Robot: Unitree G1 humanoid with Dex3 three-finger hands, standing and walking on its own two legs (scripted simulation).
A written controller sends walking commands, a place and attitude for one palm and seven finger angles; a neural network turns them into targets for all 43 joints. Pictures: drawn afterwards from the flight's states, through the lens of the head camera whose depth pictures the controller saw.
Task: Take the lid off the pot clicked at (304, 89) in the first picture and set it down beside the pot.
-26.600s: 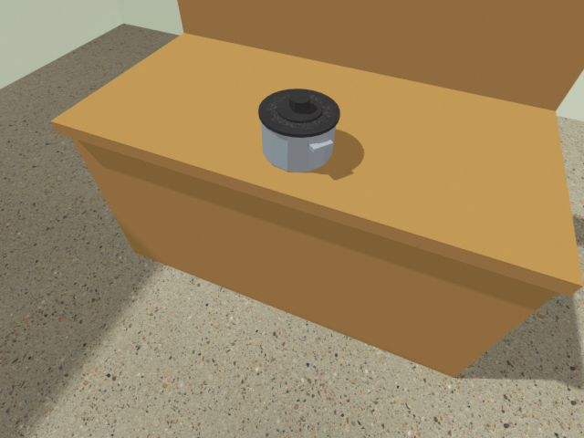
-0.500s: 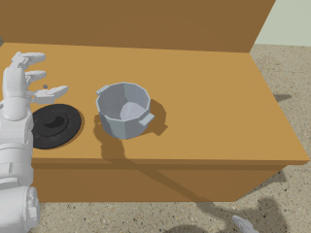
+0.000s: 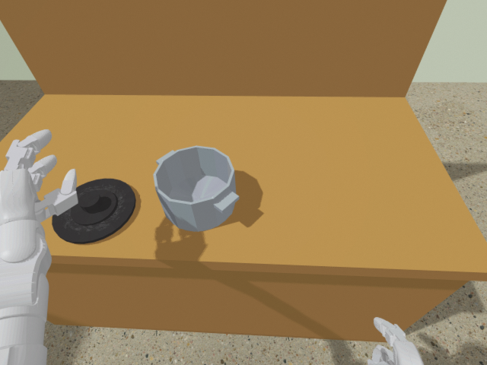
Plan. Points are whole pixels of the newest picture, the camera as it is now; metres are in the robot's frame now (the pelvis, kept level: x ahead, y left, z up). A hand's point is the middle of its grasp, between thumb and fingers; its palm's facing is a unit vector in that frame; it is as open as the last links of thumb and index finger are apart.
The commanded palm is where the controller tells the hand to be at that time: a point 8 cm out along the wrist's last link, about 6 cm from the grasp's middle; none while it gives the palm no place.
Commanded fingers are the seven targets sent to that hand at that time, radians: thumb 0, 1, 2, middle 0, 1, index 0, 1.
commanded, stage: draw the hand back to the body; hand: left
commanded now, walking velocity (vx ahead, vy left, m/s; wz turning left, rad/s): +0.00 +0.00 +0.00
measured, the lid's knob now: (90, 201) +0.47 +0.40 -0.07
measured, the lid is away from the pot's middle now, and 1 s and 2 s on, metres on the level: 0.26 0.26 0.26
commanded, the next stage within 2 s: step back with the hand held close in 0.98 s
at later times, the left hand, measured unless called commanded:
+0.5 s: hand (50, 241) +0.24 +0.26 +0.15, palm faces +0.42 -0.85 -0.32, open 7.4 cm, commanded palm +0.18 +0.30 +0.17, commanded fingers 0.00 0.90 0.90 -0.20 -0.30 -0.20 -0.30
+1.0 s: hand (8, 304) +0.16 +0.27 +0.15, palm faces +0.39 -0.84 -0.37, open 7.4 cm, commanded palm +0.11 +0.31 +0.17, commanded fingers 0.00 0.90 0.90 -0.20 -0.30 -0.20 -0.30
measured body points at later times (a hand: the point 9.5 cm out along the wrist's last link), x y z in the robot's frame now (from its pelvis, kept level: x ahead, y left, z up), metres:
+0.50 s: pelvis +0.00 +0.00 +0.00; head -0.01 -0.02 +0.45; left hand +0.21 +0.31 +0.17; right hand +0.19 -0.23 -0.09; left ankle +0.00 +0.13 -0.74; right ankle -0.07 -0.10 -0.74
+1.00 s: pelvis -0.02 +0.03 +0.00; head -0.04 +0.01 +0.45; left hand +0.13 +0.31 +0.18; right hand +0.19 -0.19 -0.07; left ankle +0.00 +0.13 -0.74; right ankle -0.07 -0.10 -0.74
